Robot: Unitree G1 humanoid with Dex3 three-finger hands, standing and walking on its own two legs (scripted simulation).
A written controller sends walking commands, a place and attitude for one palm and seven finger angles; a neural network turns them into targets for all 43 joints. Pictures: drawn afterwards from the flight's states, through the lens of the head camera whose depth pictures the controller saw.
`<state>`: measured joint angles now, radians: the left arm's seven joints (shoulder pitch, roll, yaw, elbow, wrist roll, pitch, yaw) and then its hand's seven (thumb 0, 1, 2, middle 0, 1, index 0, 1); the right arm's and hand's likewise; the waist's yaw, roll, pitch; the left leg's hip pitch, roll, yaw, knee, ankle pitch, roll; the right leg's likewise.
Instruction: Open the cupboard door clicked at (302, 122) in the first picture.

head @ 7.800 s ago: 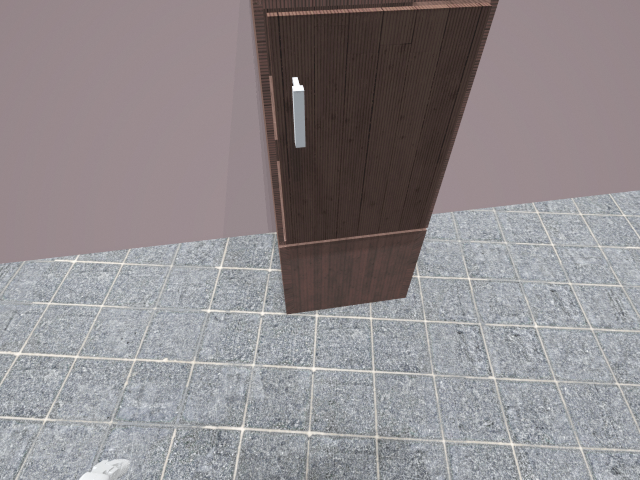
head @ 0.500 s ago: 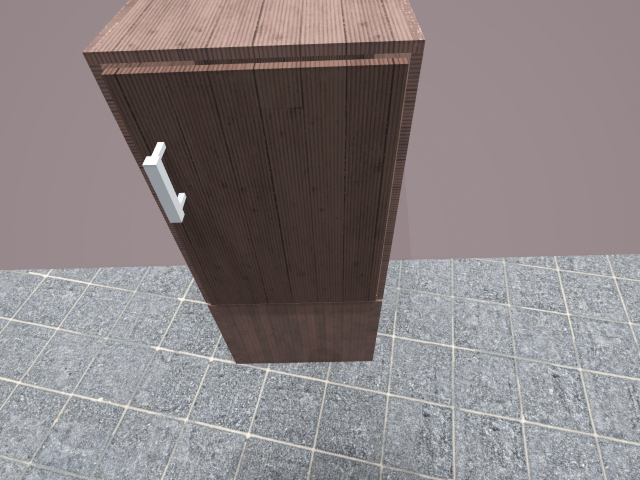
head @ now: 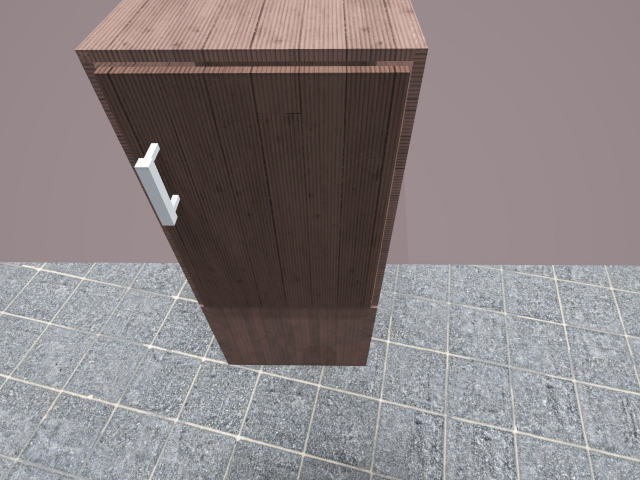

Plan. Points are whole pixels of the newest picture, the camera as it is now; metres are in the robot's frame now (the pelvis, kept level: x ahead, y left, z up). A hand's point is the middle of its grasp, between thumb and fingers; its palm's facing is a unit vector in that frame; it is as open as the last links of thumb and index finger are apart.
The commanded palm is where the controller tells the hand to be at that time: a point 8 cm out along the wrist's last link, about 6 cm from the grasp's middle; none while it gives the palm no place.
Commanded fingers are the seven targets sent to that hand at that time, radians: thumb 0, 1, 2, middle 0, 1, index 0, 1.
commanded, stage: look again from close up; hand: left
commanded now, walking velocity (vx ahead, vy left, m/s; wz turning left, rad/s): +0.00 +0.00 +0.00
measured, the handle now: (161, 185) +0.51 +0.29 +0.06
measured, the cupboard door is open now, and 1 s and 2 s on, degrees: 0 0 0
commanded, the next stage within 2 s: shuffle to correct the standing spot in 0.44 s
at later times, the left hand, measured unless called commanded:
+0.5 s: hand out of the picture +0.02 +0.17 -0.17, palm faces +0.03 -0.98 -0.22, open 7.3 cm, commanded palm none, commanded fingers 0.00 0.90 0.90 -0.20 -0.30 -0.20 -0.30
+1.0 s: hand out of the picture +0.02 +0.24 -0.18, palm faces +0.07 -0.96 -0.26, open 7.4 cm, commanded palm none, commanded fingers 0.00 0.90 0.90 -0.20 -0.30 -0.20 -0.30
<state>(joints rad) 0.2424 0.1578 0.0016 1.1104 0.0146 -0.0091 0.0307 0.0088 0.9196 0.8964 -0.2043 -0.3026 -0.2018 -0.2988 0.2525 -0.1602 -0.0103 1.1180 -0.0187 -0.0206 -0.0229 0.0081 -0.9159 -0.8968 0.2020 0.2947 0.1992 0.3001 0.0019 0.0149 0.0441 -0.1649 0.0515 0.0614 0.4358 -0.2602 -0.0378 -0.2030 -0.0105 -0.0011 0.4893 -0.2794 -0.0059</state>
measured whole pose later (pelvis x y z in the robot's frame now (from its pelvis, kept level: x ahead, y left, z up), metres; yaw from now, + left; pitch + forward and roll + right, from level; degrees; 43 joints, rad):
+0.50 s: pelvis +0.01 -0.01 +0.00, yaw +0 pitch +0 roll +1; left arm 0.25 0.16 0.01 1.12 0.01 -0.01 0.03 0.01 0.92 0.90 -0.20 -0.30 -0.20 -0.30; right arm 0.26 -0.15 -0.01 1.14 -0.02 -0.02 -0.03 0.01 -0.92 -0.90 0.20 0.29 0.20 0.30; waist 0.00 0.01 0.04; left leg -0.15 0.06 0.05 0.42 -0.26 -0.05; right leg -0.18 0.00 -0.01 0.47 -0.28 -0.01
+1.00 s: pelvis -0.02 +0.04 -0.01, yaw +1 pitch +1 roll +2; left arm 0.20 0.19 0.07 1.01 0.03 0.06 0.05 0.01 0.91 0.90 -0.20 -0.30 -0.20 -0.30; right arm 0.24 -0.17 -0.05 0.99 -0.03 0.02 -0.02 0.01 -0.91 -0.90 0.20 0.29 0.20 0.30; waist 0.01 -0.03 0.07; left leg -0.27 -0.01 0.12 0.53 -0.28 0.04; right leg -0.41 -0.06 0.01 0.94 -0.49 -0.02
